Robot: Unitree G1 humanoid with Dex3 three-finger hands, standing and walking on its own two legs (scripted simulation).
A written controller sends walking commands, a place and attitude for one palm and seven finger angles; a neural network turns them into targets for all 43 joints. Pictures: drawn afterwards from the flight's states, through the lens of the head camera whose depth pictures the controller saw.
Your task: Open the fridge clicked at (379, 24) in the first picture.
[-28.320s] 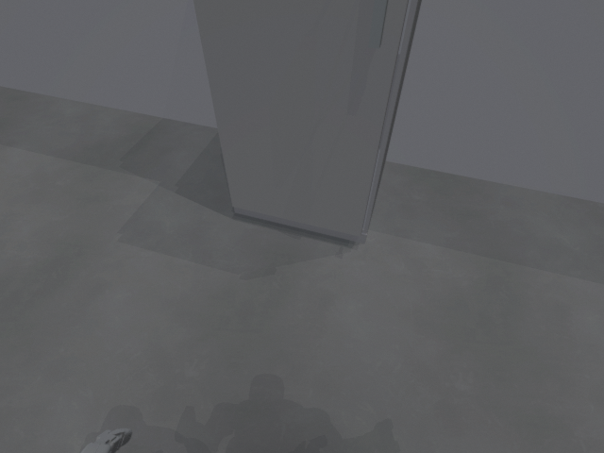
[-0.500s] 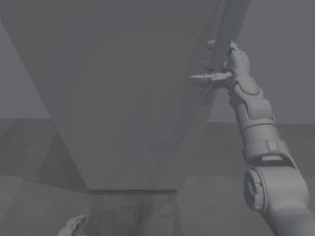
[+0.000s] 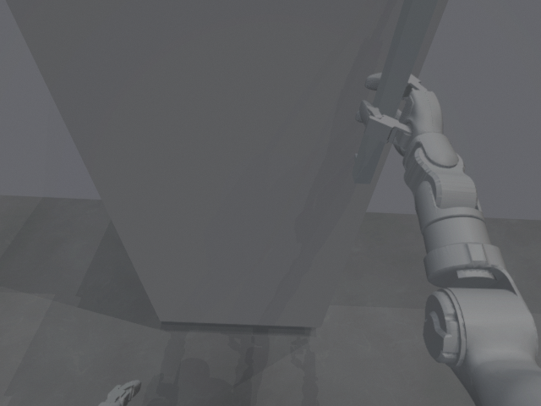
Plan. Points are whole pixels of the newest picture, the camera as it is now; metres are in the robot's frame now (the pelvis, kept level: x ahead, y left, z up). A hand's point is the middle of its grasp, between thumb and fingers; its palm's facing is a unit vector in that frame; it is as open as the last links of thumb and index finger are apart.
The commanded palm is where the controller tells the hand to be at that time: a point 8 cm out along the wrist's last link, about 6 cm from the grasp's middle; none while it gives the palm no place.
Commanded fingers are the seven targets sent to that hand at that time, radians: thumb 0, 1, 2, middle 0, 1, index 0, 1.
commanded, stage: grip the handle and tug to test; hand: right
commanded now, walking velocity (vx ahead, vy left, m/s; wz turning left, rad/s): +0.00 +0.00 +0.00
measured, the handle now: (388, 77) +0.50 -0.10 +0.27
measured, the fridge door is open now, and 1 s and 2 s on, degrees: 0 0 1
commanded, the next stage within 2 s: pull the door a little, standing still in 0.68 s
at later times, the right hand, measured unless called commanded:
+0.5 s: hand (373, 120) +0.45 -0.09 +0.23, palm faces -0.06 +1.00 +0.02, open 6.0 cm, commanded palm +0.41 -0.14 +0.23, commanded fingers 0.00 -0.90 -0.90 0.45 1.40 0.45 1.40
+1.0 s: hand (372, 122) +0.45 -0.09 +0.23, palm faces -0.05 +1.00 +0.01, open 6.1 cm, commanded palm +0.40 -0.14 +0.23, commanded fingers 0.00 -0.90 -0.90 0.45 1.40 0.45 1.40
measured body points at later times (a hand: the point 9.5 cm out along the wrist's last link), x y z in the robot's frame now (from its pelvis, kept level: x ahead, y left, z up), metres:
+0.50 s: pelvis +0.01 +0.00 +0.00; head +0.00 +0.02 +0.45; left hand +0.11 +0.25 -0.11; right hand +0.45 -0.14 +0.23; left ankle -0.04 +0.10 -0.74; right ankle +0.02 -0.11 -0.74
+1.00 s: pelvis +0.04 +0.01 +0.00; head +0.04 +0.03 +0.45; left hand +0.21 +0.25 -0.09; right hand +0.45 -0.14 +0.23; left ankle -0.04 +0.10 -0.74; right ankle +0.02 -0.11 -0.74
